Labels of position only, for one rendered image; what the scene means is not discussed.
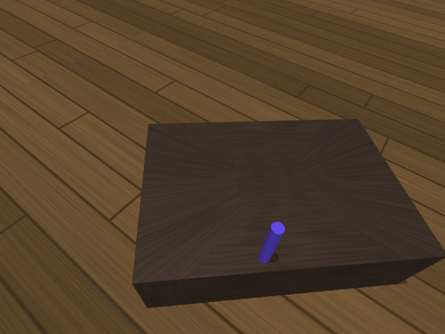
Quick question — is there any can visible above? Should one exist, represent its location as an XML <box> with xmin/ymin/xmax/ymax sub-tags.
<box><xmin>258</xmin><ymin>222</ymin><xmax>285</xmax><ymax>264</ymax></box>

